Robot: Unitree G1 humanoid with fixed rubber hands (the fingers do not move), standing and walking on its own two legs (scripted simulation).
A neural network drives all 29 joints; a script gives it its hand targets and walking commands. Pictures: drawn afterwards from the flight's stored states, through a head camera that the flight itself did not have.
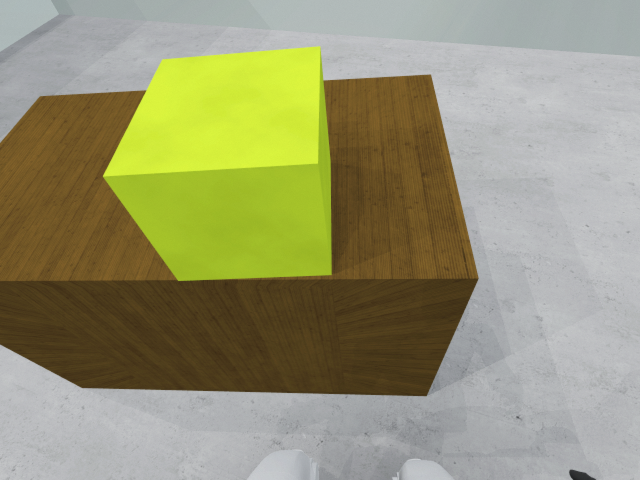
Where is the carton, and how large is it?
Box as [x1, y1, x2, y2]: [103, 46, 331, 280]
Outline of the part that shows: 319,46 162,59 103,176 178,280 331,274 330,161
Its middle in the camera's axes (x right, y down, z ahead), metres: -0.12 -0.12 +0.65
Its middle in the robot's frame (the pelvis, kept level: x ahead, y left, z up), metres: +0.57 +0.15 +0.04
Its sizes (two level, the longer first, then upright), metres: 0.282 0.266 0.247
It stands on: a pedestal, 0.66 m high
